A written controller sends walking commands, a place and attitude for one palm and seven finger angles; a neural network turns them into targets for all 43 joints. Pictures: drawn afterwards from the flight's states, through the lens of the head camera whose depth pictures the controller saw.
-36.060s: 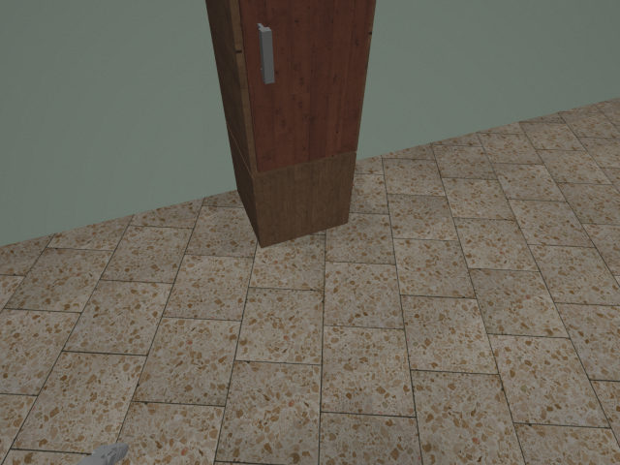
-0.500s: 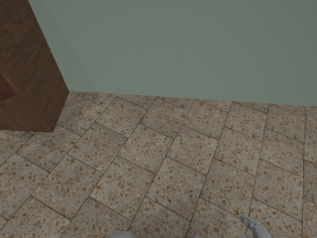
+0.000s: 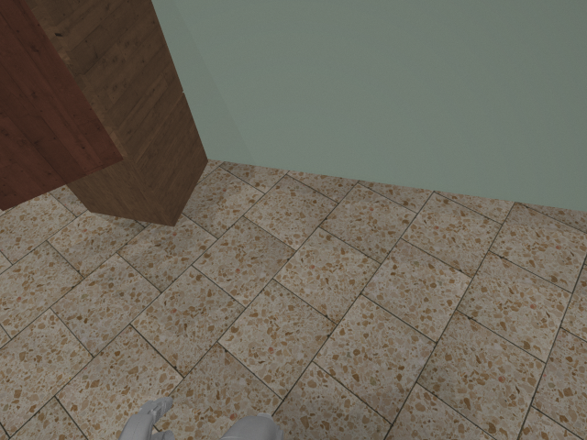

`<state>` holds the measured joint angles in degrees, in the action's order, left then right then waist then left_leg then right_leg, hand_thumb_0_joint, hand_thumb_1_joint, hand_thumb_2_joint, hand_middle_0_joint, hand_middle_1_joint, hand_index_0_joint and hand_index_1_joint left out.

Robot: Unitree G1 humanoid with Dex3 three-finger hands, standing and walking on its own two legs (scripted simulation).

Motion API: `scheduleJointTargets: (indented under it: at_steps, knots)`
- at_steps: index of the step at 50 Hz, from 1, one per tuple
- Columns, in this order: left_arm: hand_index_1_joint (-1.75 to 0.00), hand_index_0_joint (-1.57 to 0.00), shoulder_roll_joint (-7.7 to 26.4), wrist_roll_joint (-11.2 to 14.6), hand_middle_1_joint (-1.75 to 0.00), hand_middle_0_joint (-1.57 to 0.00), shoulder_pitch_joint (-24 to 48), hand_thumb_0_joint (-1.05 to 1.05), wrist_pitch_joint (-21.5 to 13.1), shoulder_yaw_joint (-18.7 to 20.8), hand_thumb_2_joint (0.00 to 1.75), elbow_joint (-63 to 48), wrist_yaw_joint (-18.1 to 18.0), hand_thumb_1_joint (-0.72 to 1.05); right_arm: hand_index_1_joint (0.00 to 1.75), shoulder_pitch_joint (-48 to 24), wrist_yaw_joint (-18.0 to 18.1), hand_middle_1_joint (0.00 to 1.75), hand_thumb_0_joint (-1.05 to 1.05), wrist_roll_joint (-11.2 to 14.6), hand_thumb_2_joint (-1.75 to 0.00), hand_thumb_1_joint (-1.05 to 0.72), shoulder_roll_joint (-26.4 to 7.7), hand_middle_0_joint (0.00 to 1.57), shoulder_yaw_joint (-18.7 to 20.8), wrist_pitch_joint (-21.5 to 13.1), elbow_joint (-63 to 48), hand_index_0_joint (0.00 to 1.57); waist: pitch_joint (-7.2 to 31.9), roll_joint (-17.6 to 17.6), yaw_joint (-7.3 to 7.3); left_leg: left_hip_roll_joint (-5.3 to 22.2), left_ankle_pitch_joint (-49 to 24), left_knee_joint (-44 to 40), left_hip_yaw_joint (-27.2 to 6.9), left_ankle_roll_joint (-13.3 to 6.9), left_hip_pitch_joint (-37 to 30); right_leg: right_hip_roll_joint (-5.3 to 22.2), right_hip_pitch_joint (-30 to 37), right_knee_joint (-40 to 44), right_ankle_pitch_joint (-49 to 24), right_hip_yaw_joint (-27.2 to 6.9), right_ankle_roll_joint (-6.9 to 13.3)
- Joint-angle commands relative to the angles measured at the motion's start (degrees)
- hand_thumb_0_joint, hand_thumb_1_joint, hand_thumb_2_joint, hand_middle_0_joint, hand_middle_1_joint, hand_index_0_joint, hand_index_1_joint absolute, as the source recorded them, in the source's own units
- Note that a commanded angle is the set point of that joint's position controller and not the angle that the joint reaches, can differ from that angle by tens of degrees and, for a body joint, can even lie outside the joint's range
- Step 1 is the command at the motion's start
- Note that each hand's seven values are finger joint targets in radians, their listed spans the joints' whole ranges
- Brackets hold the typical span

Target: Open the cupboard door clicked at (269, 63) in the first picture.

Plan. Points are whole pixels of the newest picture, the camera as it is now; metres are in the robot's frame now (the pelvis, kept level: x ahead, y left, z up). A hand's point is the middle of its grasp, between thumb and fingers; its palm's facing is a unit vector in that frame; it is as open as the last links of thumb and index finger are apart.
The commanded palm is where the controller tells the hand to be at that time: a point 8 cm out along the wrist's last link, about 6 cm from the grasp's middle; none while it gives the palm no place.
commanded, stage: turn to face it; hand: left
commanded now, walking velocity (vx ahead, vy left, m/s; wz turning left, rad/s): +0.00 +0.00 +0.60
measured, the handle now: out of the picture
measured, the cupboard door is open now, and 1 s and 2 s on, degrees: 46 46 46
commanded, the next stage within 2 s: take the last steps up to it in 0.88 s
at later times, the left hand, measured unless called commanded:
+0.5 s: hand out of the picture -0.02 +0.27 -0.18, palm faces +0.34 -0.90 -0.26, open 7.4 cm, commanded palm none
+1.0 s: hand out of the picture +0.01 +0.19 -0.15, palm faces +0.46 -0.85 -0.25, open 7.3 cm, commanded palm none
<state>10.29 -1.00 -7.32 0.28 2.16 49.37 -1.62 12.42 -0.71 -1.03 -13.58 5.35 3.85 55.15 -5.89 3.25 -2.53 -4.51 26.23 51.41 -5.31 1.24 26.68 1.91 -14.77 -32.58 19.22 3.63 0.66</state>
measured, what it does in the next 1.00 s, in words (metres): steps on the spot, turning left: left foot, then right foot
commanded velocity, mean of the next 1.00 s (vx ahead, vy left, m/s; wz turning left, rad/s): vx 0.01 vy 0.01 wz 0.39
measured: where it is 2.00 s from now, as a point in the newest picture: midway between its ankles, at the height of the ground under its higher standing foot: outside the picture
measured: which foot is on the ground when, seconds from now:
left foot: up 0.00-0.32, down 0.34-0.86, up 0.88-1.00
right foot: down 0.00-0.34, up 0.36-0.82, down 0.84-1.00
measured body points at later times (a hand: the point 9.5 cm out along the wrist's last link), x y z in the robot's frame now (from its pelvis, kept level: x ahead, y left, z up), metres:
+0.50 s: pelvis +0.00 +0.04 +0.00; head +0.04 +0.08 +0.45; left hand -0.04 +0.32 -0.16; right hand +0.20 -0.17 -0.12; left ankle -0.01 +0.13 -0.73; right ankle +0.00 -0.12 -0.65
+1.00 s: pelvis +0.02 -0.01 +0.01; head +0.07 -0.02 +0.45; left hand -0.02 +0.24 -0.13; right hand +0.15 -0.22 -0.16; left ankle -0.05 +0.11 -0.66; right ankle +0.03 -0.10 -0.73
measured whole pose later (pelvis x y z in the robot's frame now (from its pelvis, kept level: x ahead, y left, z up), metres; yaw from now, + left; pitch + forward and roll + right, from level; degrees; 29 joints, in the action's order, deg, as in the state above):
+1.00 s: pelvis +0.02 -0.01 +0.01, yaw +27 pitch +0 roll +2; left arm 7.8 -0.7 -11.3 -0.2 2.0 54.2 -2.1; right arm 12.8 -0.3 -1.0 -12.4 4.4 3.8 58.8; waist -4.6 2.2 -1.8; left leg -2.2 24.4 61.0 -1.6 1.9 27.2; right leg 2.3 -10.7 -29.3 18.6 5.8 1.9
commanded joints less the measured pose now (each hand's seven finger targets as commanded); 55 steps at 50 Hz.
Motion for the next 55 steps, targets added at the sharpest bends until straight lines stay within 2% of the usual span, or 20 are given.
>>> scheduleJointTargets:
  at_steps: [1, 3, 11, 13, 15, 16, 17, 18, 19, 21, 24, 35, 40, 41, 42, 43, 44, 46, 49, 55]
  knots:
    - [-0.30, -0.20, 9.34, 0.34, -0.30, -0.20, -0.80, 0.00, -1.08, 1.99, 0.90, -3.49, -0.71, 0.90, 0.30, -1.13, -0.36, 0.30, 0.00, -0.09, -0.90, -0.90, -5.07, 0.20, 1.12, -0.47, -3.85, 0.20, 5.80, -14.35, 0.66, 5.34, -2.15, 20.75, 2.55, 2.84, 8.84, 16.33, 9.47, 12.11, -31.93, -6.37, 5.12]
    - [-0.30, -0.20, 9.28, 0.14, -0.30, -0.20, -2.49, 0.00, -1.24, 2.20, 0.90, -3.18, -0.79, 0.90, 0.30, -2.31, -0.69, 0.30, 0.00, 0.16, -0.90, -0.90, -4.02, 0.20, 0.56, -0.38, -3.79, 0.20, 6.02, -14.69, 1.28, 5.86, -3.17, 17.06, 4.45, 3.32, 8.33, 15.70, 11.70, 11.34, -35.92, -2.30, 4.19]
    - [-0.30, -0.20, 13.20, -0.75, -0.30, -0.20, -9.17, 0.00, -0.84, 3.87, 0.90, -0.59, -0.38, 0.90, 0.30, -9.52, -1.17, 0.30, 0.00, 0.40, -0.90, -0.90, -2.27, 0.20, -0.71, -0.89, -5.68, 0.20, 5.47, -15.75, 5.18, 5.12, 0.05, -5.18, 11.19, 2.30, 0.07, 18.84, 13.23, 7.06, -40.16, 1.72, 4.96]
    - [-0.30, -0.20, 13.99, -0.86, -0.30, -0.20, -8.79, 0.00, -0.70, 4.11, 0.90, -0.34, -0.18, 0.90, 0.30, -8.24, -1.10, 0.30, 0.00, 0.57, -0.90, -0.90, -2.61, 0.20, -0.63, -1.32, -5.74, 0.20, 6.46, -16.80, 4.40, 4.41, -1.15, -10.60, 12.19, 1.51, -3.44, 19.24, 12.68, 4.70, -39.89, 2.78, 4.23]
    - [-0.30, -0.20, 14.39, -0.29, -0.30, -0.20, -7.05, 0.00, -0.61, 4.31, 0.90, -0.64, 0.15, 0.90, 0.30, -4.01, -0.91, 0.30, 0.00, 0.29, -0.90, -0.90, -4.43, 0.20, -0.20, -1.76, -4.98, 0.20, 8.52, -14.58, 1.34, 3.49, -9.74, -20.27, 12.87, 0.52, -13.22, 18.30, 7.74, -1.56, -35.60, 5.71, 1.60]
    - [-0.30, -0.20, 13.36, 0.19, -0.30, -0.20, -6.29, 0.00, -0.41, 4.11, 0.90, -1.26, 0.45, 0.90, 0.30, -0.02, -0.82, 0.30, 0.00, 0.04, -0.90, -0.90, -7.45, 0.20, 0.59, -2.26, -4.03, 0.20, 11.30, -7.92, -1.21, 6.40, -19.38, -26.11, 9.32, -1.00, -23.13, 16.54, 1.18, -10.65, -28.95, 7.69, -1.01]
    - [-0.30, -0.20, 8.92, 0.54, -0.30, -0.20, -5.30, 0.00, -0.14, 3.14, 0.90, -3.28, 0.94, 0.90, 0.30, 3.95, -0.49, 0.30, 0.00, -0.39, -0.90, -0.90, -14.22, 0.20, 2.36, -2.77, -3.61, 0.20, 13.99, 11.05, -3.37, 22.72, -37.55, -28.74, -12.70, -8.06, -32.63, 7.61, -15.36, -25.10, 7.34, 8.65, -5.24]
    - [-0.30, -0.20, 7.70, 0.26, -0.30, -0.20, -0.89, 0.00, 0.67, 2.21, 0.90, -5.12, 0.50, 0.90, 0.30, 7.58, 0.30, 0.30, 0.00, -0.04, -0.90, -0.90, -17.12, 0.20, 2.81, -2.40, -2.56, 0.20, 14.55, 13.05, -4.81, 28.82, -53.09, -29.17, -19.23, -14.20, -30.10, 5.13, -19.10, -32.47, 20.54, 1.39, -5.16]
    - [-0.30, -0.20, 8.83, 0.07, -0.30, -0.20, -1.01, 0.00, 1.15, 2.45, 0.90, -5.43, 0.23, 0.90, 0.30, 6.00, 0.52, 0.30, 0.00, -0.21, -0.90, -0.90, -16.19, 0.20, 2.17, -2.22, -2.88, 0.20, 13.08, 6.27, -3.26, 29.24, -45.45, -29.31, -14.55, -15.32, -26.63, 6.53, -18.38, -34.95, 18.57, -1.98, -4.19]
    - [-0.30, -0.20, 8.81, -0.14, -0.30, -0.20, -0.57, 0.00, 1.72, 2.94, 0.90, -2.58, 0.34, 0.90, 0.30, -0.73, 1.60, 0.30, 0.00, -0.46, -0.90, -0.90, -12.17, 0.20, 1.12, -2.63, -4.80, 0.20, 8.39, 9.65, -0.82, 22.28, -33.22, -32.12, -11.42, -11.99, -18.85, 6.31, -18.35, -36.29, 10.34, -4.07, -4.52]
    - [-0.30, -0.20, 8.43, -0.52, -0.30, -0.20, -4.53, 0.00, 1.87, 2.95, 0.90, 0.21, 1.19, 0.90, 0.30, -3.62, 1.78, 0.30, 0.00, -0.29, -0.90, -0.90, -9.84, 0.20, -0.05, -3.37, -5.73, 0.20, 7.13, 3.36, 2.03, 17.94, -29.61, -33.66, -6.58, -9.54, -16.79, 4.92, -17.14, -35.97, 2.50, -3.77, -5.09]
    - [-0.30, -0.20, 6.03, 0.04, -0.30, -0.20, -1.20, 0.00, 1.44, 1.90, 0.90, -0.70, 0.75, 0.90, 0.30, 0.85, 1.78, 0.30, 0.00, -0.57, -0.90, -0.90, -8.37, 0.20, -0.17, -3.25, -3.55, 0.20, 8.83, 4.27, 0.78, 17.70, -31.15, -32.16, -10.09, -11.63, -18.55, 1.68, -11.41, -18.17, 5.40, -2.63, -5.16]
    - [-0.30, -0.20, 5.40, 0.54, -0.30, -0.20, -6.50, 0.00, 0.47, 1.89, 0.90, 1.35, 0.34, 0.90, 0.30, -0.93, 1.78, 0.30, 0.00, -0.22, -0.90, -0.90, -7.35, 0.20, -0.15, -2.78, -3.00, 0.20, 9.62, 3.92, 3.28, 14.99, -29.18, -27.99, -11.18, -9.48, -11.20, -0.83, 3.76, 1.17, -2.71, -1.09, -3.77]
    - [-0.30, -0.20, 6.38, 0.49, -0.30, -0.20, -8.51, 0.00, -0.08, 2.17, 0.90, 2.16, 0.08, 0.90, 0.30, -1.31, 1.63, 0.30, 0.00, 0.20, -0.90, -0.90, -6.30, 0.20, -0.27, -2.82, -2.96, 0.20, 10.36, 0.83, 4.42, 12.60, -24.72, -25.10, -9.65, -7.09, -7.19, 0.71, 10.29, 8.78, -8.11, -2.28, -3.46]
    - [-0.30, -0.20, 10.04, -0.24, -0.30, -0.20, -10.16, 0.00, -0.83, 2.84, 0.90, 2.51, -0.33, 0.90, 0.30, -0.77, 1.26, 0.30, 0.00, 0.79, -0.90, -0.90, -3.46, 0.20, -0.51, -2.93, -3.23, 0.20, 11.18, -9.95, 4.89, 7.06, -14.22, -17.04, -3.99, -3.44, 0.01, 9.81, 16.95, 14.64, -9.48, -11.98, -0.95]
    - [-0.30, -0.20, 13.44, -0.58, -0.30, -0.20, -10.16, 0.00, -1.04, 3.33, 0.90, 2.46, -0.50, 0.90, 0.30, -1.64, 1.15, 0.30, 0.00, 0.70, -0.90, -0.90, -1.38, 0.20, -0.99, -2.83, -4.28, 0.20, 8.34, -21.00, 5.04, 0.22, 4.30, -5.28, 3.78, -0.12, 5.05, 22.19, 14.42, 16.86, -16.75, -23.17, 5.92]
    - [-0.30, -0.20, 13.05, -0.31, -0.30, -0.20, -9.22, 0.00, -0.96, 2.63, 0.90, 2.01, -0.44, 0.90, 0.30, -2.18, 0.97, 0.30, 0.00, 0.30, -0.90, -0.90, -3.68, 0.20, -0.32, -2.07, -3.80, 0.20, 7.42, -15.19, 4.93, 2.24, 7.81, 4.60, 1.49, -0.29, 2.68, 24.56, 6.52, 17.16, -17.13, -21.52, 9.23]
    - [-0.30, -0.20, 8.91, 0.00, -0.30, -0.20, -4.12, 0.00, -1.35, 2.08, 0.90, 1.48, -0.60, 0.90, 0.30, -0.27, 0.84, 0.30, 0.00, -0.08, -0.90, -0.90, -3.43, 0.20, 0.05, -1.13, -0.85, 0.20, 4.61, -14.87, 1.89, 3.76, 1.51, 13.80, 1.58, 0.75, 5.42, 17.57, 7.52, 15.34, -25.69, -14.31, 7.97]
    - [-0.30, -0.20, 7.12, 0.28, -0.30, -0.20, -5.37, 0.00, -1.81, 1.55, 0.90, 2.09, -0.55, 0.90, 0.30, 0.02, 0.64, 0.30, 0.00, 0.25, -0.90, -0.90, -1.83, 0.20, -0.41, -0.98, 0.63, 0.20, 4.79, -11.75, 1.71, 4.94, -3.42, 14.82, 2.75, 1.76, 5.04, 14.31, 9.55, 12.90, -35.19, -6.18, 5.83]
    - [-0.30, -0.20, 7.79, -0.17, -0.30, -0.20, -14.20, 0.00, -3.09, 2.51, 0.90, 6.02, -0.14, 0.90, 0.30, -4.94, -0.03, 0.30, 0.00, -0.34, -0.90, -0.90, -1.15, 0.20, -1.02, -1.79, 0.25, 0.20, 3.55, -10.63, 5.85, 7.06, -4.58, 8.23, 4.58, 2.41, 9.97, 18.63, 17.25, 16.79, -23.10, -9.15, 6.38]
